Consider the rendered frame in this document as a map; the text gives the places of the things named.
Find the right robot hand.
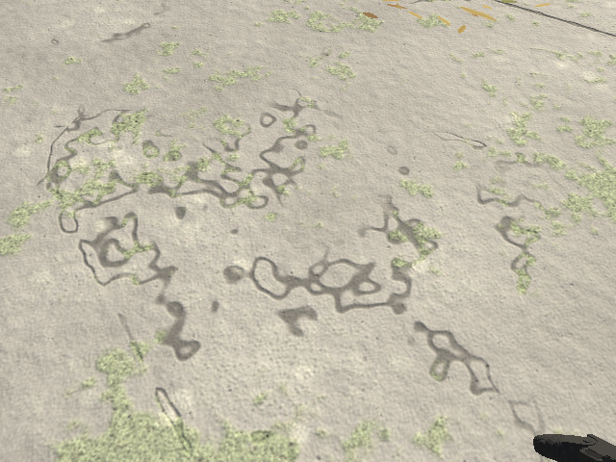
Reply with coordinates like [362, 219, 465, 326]
[533, 434, 616, 462]

